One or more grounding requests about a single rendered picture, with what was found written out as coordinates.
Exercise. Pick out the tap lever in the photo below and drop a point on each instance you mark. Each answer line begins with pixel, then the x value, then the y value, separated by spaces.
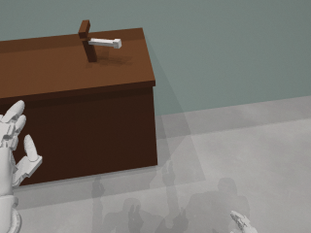
pixel 107 43

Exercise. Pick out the robot right hand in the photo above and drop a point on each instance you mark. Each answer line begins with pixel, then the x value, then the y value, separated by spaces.
pixel 243 223

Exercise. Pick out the counter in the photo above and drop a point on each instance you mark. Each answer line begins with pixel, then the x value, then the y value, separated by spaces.
pixel 89 109

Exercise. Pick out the left robot forearm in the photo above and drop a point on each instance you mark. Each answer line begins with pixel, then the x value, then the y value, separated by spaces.
pixel 10 219

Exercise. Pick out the robot left hand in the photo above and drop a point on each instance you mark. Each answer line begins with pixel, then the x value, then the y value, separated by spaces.
pixel 10 126

